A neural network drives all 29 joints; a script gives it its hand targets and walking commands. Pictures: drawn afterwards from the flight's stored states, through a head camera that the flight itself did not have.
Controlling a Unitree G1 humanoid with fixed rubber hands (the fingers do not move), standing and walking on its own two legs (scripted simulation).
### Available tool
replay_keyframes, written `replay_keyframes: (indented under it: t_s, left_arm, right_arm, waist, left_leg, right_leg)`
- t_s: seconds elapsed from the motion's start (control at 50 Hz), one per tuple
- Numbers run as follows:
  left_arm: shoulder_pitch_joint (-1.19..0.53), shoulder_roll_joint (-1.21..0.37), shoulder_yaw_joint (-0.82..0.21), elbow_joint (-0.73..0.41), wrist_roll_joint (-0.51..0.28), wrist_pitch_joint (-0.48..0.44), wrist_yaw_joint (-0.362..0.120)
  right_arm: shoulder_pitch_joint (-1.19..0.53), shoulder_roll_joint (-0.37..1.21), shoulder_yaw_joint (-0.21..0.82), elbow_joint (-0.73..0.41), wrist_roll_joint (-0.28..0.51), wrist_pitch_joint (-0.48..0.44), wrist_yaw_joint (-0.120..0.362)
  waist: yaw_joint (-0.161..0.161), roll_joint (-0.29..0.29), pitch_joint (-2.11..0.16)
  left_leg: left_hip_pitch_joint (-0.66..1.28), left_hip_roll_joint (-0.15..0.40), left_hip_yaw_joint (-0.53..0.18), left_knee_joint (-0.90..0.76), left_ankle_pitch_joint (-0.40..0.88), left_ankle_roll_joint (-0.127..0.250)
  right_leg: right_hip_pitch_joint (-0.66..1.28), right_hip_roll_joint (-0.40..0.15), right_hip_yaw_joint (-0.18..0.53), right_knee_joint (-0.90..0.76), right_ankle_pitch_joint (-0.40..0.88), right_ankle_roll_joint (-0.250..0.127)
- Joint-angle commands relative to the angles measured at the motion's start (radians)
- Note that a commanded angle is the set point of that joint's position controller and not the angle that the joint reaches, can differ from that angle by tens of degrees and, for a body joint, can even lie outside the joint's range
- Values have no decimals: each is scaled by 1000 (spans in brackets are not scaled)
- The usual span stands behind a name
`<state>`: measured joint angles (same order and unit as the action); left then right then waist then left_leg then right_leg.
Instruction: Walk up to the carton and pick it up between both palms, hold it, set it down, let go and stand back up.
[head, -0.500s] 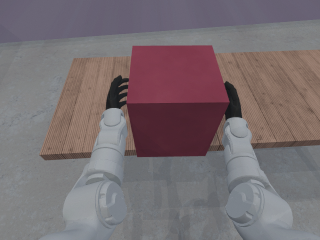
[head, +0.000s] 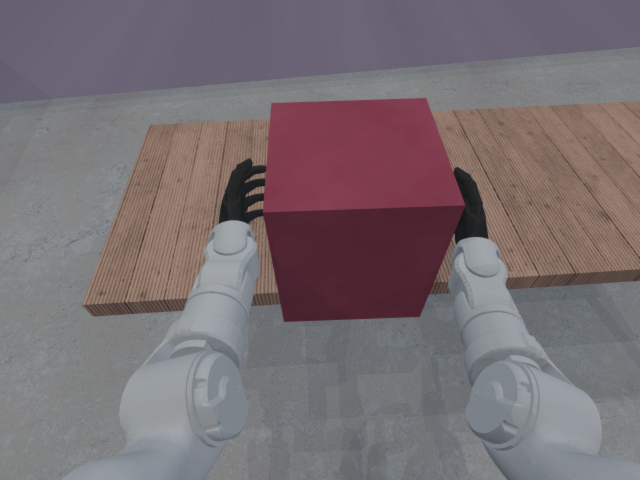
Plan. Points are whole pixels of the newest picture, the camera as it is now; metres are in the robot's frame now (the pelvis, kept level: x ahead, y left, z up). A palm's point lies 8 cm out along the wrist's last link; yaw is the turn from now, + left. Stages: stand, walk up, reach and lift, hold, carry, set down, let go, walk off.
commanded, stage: reach and lift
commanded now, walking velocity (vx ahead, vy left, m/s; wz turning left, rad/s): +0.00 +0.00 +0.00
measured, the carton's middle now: (350, 217) +0.48 -0.06 +0.06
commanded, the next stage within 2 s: none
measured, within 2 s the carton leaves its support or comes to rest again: neither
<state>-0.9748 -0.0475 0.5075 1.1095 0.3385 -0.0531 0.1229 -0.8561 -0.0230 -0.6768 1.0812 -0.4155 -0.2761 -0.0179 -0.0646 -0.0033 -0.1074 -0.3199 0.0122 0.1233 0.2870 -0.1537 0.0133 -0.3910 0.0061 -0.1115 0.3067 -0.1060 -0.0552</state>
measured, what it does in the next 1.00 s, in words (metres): stands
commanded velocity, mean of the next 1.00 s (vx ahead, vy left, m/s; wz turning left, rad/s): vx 0.00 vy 0.00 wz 0.00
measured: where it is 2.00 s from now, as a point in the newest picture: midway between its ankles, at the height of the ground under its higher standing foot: outside the picture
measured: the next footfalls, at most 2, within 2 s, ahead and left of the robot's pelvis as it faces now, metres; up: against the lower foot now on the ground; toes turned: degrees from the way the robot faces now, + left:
none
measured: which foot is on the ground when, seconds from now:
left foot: down 0.00-1.00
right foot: down 0.00-1.00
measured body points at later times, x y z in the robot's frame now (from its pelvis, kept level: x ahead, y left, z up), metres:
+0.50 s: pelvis +0.00 +0.01 +0.00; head -0.01 +0.02 +0.45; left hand +0.44 +0.12 +0.14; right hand +0.41 -0.18 +0.13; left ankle -0.02 +0.11 -0.75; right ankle +0.02 -0.08 -0.75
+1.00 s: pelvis -0.01 +0.01 +0.00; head -0.03 +0.03 +0.45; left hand +0.42 +0.14 +0.17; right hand +0.40 -0.16 +0.16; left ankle -0.02 +0.11 -0.75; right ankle +0.02 -0.08 -0.75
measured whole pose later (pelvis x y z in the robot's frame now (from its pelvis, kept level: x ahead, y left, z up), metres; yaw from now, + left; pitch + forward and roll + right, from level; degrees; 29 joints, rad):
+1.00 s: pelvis -0.01 +0.01 +0.00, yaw +1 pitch -1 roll +0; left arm -0.91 -0.04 0.39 0.81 0.32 0.34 0.14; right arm -0.89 -0.03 -0.46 1.08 -0.15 -0.06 -0.08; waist -0.06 -0.03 -0.06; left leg -0.12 0.01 0.10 0.32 -0.19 0.02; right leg -0.16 0.01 -0.13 0.27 -0.11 -0.04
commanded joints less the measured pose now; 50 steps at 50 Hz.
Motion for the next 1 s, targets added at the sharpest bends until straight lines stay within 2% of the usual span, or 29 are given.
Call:
replay_keyframes:
  t_s: [0.0,0.02,0.04,0.06,0.08,0.12,0.16,0.18,0.22,0.26,0.34,0.36,0.38,0.46,0.52,0.54,0.58,0.66,0.68,0.7,0.74,0.8,0.84,0.88,0.9,0.92,0.94,0.96,0.98]
  left_arm:
    - [-646,-387,-223,-99,-17,-40,-141]
    - [-662,-378,-205,-48,-15,-37,-141]
    - [-680,-399,-247,-116,-28,-42,-137]
    - [-622,-354,-217,-65,-11,-18,-146]
    - [-651,-382,-233,-123,-27,-23,-144]
    - [-649,-392,-258,-114,-47,-23,-144]
    - [-654,-398,-266,-128,-54,-12,-140]
    - [-673,-417,-291,-154,-73,-14,-139]
    - [-657,-391,-255,-88,-46,8,-149]
    - [-614,-410,-268,-133,-44,31,-156]
    - [-619,-437,-276,-134,-34,79,-148]
    - [-600,-451,-308,-210,-52,93,-141]
    - [-652,-442,-302,-157,-52,99,-143]
    - [-659,-411,-270,-202,-25,134,-133]
    - [-608,-399,-280,-280,-41,163,-145]
    - [-631,-427,-299,-272,-38,174,-140]
    - [-622,-427,-306,-284,-59,178,-132]
    - [-592,-414,-303,-287,-35,239,-132]
    - [-555,-415,-325,-320,-50,255,-138]
    - [-593,-409,-293,-248,-41,266,-149]
    - [-573,-403,-297,-338,-48,274,-149]
    - [-664,-455,-376,-422,-115,262,-135]
    - [-617,-466,-367,-378,-93,286,-137]
    - [-654,-475,-383,-410,-82,302,-129]
    - [-628,-467,-376,-414,-83,316,-129]
    - [-609,-473,-385,-404,-81,334,-128]
    - [-601,-484,-391,-445,-98,346,-126]
    - [-596,-460,-381,-425,-95,354,-132]
    - [-608,-458,-383,-420,-92,360,-138]
  right_arm:
    - [-730,412,262,-81,-42,-51,140]
    - [-766,400,256,-77,-50,-46,143]
    - [-754,403,249,-81,-43,-50,143]
    - [-691,421,281,-47,-21,-19,134]
    - [-743,427,298,-94,-9,-32,136]
    - [-737,438,326,-96,-6,-38,128]
    - [-733,417,329,-63,9,-19,131]
    - [-748,423,332,-94,9,-32,128]
    - [-758,415,320,-69,11,-12,127]
    - [-716,426,341,-64,33,-2,118]
    - [-769,374,313,-56,60,13,119]
    - [-730,392,355,-66,96,19,117]
    - [-806,374,295,-64,89,14,125]
    - [-788,352,250,-7,77,51,136]
    - [-765,385,321,-93,136,61,114]
    - [-805,370,311,-72,140,64,117]
    - [-795,366,336,-76,149,71,127]
    - [-762,361,344,-50,151,114,124]
    - [-751,375,374,-103,179,120,111]
    - [-790,355,324,-52,162,128,109]
    - [-780,391,390,-127,203,138,103]
    - [-842,433,436,-173,244,128,102]
    - [-814,433,442,-149,241,150,96]
    - [-832,399,403,-123,241,156,100]
    - [-801,388,412,-122,242,167,100]
    - [-804,363,402,-116,251,176,98]
    - [-811,363,422,-149,260,175,95]
    - [-810,386,452,-150,278,185,91]
    - [-822,375,424,-136,275,192,88]
  waist:
    - [0,-46,-674]
    - [27,-60,-683]
    - [-1,-32,-734]
    - [22,-53,-657]
    - [13,-53,-684]
    - [5,-66,-738]
    - [7,-55,-693]
    - [-13,-56,-724]
    - [7,-87,-656]
    - [-8,-81,-614]
    - [-6,-27,-575]
    - [-2,-6,-595]
    - [-5,-11,-578]
    - [1,0,-474]
    - [7,-4,-514]
    - [2,25,-533]
    - [18,14,-534]
    - [-2,6,-439]
    - [-2,7,-472]
    - [-18,12,-408]
    - [24,-42,-422]
    - [0,-29,-570]
    - [8,-3,-517]
    - [-12,33,-506]
    - [-5,21,-481]
    - [-22,38,-447]
    - [-20,20,-477]
    - [-8,4,-454]
    - [-21,2,-439]
  left_leg:
    - [35,11,-18,-35,63,7]
    - [19,14,-25,-39,54,12]
    - [38,13,-25,-35,67,1]
    - [42,2,-17,-32,50,11]
    - [13,9,-23,-37,70,0]
    - [-16,0,-25,-24,112,0]
    - [-9,5,-28,-44,87,-3]
    - [43,4,-37,-26,125,-7]
    - [43,10,-33,-28,84,1]
    - [79,3,-32,-22,139,-12]
    - [172,11,-44,-15,153,-36]
    - [235,11,-49,14,237,-41]
    - [229,13,-46,5,168,-43]
    - [251,15,-46,-8,127,-46]
    - [265,-1,-38,6,206,-32]
    - [260,0,-45,6,205,-45]
    - [255,1,-46,13,199,-45]
    - [313,15,-47,9,197,-45]
    - [326,2,-48,23,226,-41]
    - [277,4,-44,-3,147,-41]
    - [242,-5,-41,-13,158,-19]
    - [294,-1,-60,26,266,-32]
    - [322,-6,-59,29,238,-39]
    - [340,9,-65,20,230,-56]
    - [357,11,-69,22,241,-54]
    - [392,17,-75,24,263,-61]
    - [431,23,-87,42,330,-67]
    - [419,14,-70,50,309,-57]
    - [400,10,-78,38,284,-56]
  right_leg:
    - [571,-52,39,118,609,98]
    - [563,-46,43,115,583,100]
    - [554,-43,28,114,598,96]
    - [590,-50,52,106,611,98]
    - [613,-46,43,115,629,102]
    - [657,-44,46,141,731,103]
    - [639,-37,41,133,681,104]
    - [604,-32,32,129,693,100]
    - [583,-33,37,108,630,106]
    - [612,-27,28,100,660,104]
    - [497,-12,12,72,509,86]
    - [494,-5,10,63,530,72]
    - [435,-5,-3,43,442,73]
    - [384,-2,-11,20,332,70]
    - [488,-7,13,38,491,88]
    - [473,-3,7,44,476,89]
    - [474,-2,1,43,432,81]
    - [419,-1,-1,-1,326,75]
    - [467,-2,5,7,415,76]
    - [455,-8,1,1,366,85]
    - [534,-8,17,15,409,99]
    - [542,9,7,47,496,95]
    - [521,2,14,28,444,87]
    - [450,14,-8,10,354,83]
    - [417,14,-14,-1,330,77]
    - [397,19,-19,-9,298,75]
    - [394,23,-19,-5,345,74]
    - [418,16,-4,-11,334,78]
    - [423,17,-13,-7,361,83]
